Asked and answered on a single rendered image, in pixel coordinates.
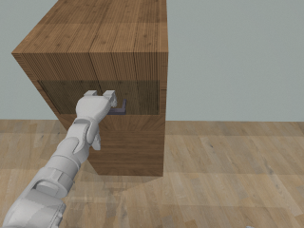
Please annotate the robot left forearm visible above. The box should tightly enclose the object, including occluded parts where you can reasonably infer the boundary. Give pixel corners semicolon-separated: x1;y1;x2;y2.
2;116;99;227

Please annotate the robot left hand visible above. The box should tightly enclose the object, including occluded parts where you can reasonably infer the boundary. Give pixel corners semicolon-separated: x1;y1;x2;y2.
75;90;118;151

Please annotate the left robot upper arm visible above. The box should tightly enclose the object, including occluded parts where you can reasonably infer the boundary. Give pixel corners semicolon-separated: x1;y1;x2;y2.
0;188;67;228

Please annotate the handle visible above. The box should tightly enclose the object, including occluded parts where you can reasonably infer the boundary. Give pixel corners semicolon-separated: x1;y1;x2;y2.
106;99;127;115

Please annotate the cabinet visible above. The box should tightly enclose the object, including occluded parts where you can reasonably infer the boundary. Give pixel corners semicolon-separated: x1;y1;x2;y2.
11;0;169;177

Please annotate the drawer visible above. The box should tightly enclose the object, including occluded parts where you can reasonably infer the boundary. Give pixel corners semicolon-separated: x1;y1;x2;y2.
39;80;160;115

